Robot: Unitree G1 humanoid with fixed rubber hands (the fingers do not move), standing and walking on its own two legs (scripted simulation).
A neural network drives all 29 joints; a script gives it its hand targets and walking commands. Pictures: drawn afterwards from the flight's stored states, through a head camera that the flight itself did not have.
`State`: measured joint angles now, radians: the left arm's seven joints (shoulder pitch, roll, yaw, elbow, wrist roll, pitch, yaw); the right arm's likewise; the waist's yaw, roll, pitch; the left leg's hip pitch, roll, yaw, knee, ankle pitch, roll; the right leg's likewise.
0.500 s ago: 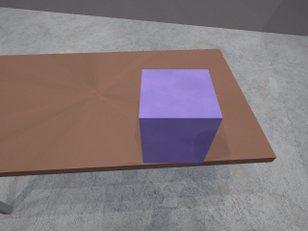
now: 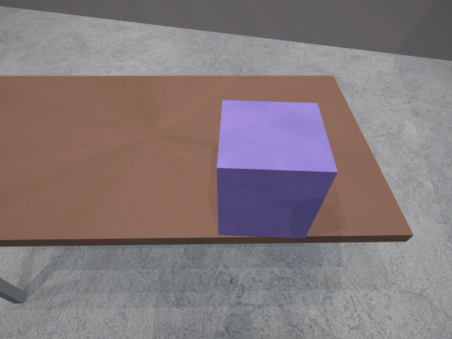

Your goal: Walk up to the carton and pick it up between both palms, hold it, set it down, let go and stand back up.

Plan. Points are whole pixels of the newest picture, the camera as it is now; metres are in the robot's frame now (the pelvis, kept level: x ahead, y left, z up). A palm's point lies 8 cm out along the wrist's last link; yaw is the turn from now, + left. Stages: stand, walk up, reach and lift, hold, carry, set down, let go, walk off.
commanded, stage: stand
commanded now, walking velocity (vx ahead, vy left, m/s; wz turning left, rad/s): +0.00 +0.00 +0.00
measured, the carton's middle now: (265, 172) +0.47 -0.07 -0.01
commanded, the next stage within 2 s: reach and lift in 0.62 s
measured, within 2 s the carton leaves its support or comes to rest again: neither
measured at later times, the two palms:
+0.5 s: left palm out of the picture -0.05 +0.19 -0.15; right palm out of the picture -0.04 -0.19 -0.15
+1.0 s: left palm (159, 317) +0.19 +0.15 -0.14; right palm (329, 338) +0.15 -0.18 -0.14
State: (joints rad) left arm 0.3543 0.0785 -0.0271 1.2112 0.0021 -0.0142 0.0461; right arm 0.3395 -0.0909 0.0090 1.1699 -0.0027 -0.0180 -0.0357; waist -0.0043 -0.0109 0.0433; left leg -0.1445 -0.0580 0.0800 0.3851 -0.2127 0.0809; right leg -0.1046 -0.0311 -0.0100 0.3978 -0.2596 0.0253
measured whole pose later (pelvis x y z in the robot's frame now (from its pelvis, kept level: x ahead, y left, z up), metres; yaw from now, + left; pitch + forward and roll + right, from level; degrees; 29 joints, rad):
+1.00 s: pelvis -0.01 -0.02 -0.01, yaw +1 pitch +10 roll -2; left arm -0.18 0.10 -0.01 0.75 0.01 0.61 -0.05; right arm -0.15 -0.03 0.01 0.96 0.19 0.40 -0.10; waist -0.03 -0.03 -0.07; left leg -0.52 0.01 0.04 0.62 -0.27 0.04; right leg -0.43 0.05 0.01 0.53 -0.28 -0.03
